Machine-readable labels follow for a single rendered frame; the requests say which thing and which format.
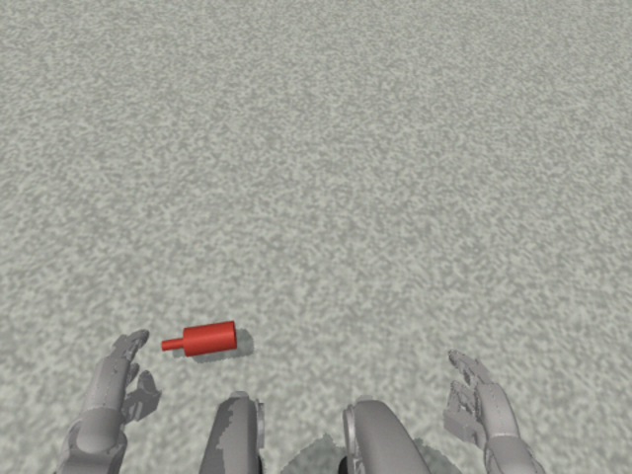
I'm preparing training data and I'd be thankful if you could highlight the left robot arm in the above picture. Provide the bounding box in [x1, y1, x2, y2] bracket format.
[52, 408, 127, 474]

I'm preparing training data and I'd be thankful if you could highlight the right robot arm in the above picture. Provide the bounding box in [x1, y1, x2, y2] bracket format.
[484, 435, 546, 474]

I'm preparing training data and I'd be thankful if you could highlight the right robot hand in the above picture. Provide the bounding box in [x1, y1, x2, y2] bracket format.
[443, 350, 520, 451]

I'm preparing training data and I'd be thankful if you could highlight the bottle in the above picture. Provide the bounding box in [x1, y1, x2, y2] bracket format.
[162, 321, 237, 356]

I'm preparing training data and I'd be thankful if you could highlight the left robot hand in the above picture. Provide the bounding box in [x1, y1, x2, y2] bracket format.
[80, 329, 162, 424]

